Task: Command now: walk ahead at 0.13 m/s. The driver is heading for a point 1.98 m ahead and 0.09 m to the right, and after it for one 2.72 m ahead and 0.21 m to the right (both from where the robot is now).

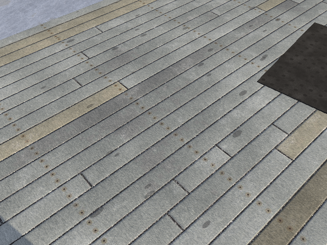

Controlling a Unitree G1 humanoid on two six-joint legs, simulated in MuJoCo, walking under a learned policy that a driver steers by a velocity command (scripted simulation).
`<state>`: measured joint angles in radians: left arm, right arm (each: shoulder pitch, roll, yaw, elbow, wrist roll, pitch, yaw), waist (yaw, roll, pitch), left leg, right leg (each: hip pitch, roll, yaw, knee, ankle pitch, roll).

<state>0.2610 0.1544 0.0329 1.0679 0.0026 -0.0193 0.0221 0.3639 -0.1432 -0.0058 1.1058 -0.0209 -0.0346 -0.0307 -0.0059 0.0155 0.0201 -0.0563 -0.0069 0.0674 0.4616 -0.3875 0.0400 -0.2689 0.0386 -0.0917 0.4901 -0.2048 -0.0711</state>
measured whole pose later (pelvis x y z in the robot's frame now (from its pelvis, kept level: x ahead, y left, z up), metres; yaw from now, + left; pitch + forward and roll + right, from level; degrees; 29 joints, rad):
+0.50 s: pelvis +0.01 +0.00 +0.01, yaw +0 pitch -2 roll -1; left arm 0.27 0.12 0.01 1.15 0.00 -0.01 0.04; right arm 0.35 -0.11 0.02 1.16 -0.01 -0.02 -0.05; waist 0.00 0.01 0.04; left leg 0.02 0.00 0.06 0.36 -0.35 0.03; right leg -0.20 0.05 -0.09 0.41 -0.18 -0.07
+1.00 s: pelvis +0.00 +0.01 +0.01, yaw +0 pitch -1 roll -1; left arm 0.32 0.11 -0.01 1.19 0.00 -0.01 0.04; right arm 0.41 -0.09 0.03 1.17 -0.01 -0.02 -0.05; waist 0.01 0.01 0.02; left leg -0.01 -0.02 0.07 0.36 -0.33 0.04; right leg -0.22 0.04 -0.08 0.40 -0.16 -0.06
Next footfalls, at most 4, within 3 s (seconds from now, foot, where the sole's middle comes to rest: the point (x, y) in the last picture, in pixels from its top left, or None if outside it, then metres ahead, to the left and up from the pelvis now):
1.46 right None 0.21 -0.13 -0.77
1.98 left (159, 239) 0.55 0.05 -0.77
2.54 right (199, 174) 0.86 -0.14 -0.77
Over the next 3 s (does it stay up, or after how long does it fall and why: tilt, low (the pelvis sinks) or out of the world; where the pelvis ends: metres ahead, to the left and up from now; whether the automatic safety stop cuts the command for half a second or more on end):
stays up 0.92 -0.07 0.01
